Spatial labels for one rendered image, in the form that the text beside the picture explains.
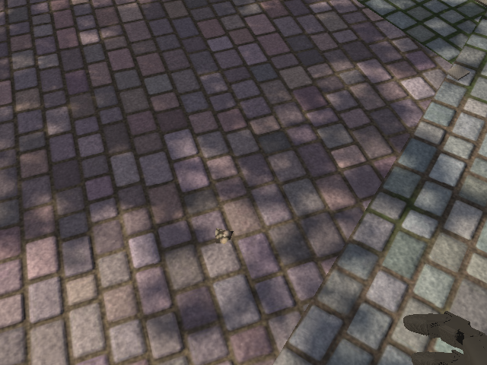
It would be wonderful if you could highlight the robot right hand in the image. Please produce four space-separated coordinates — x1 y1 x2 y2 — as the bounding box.
403 311 487 365

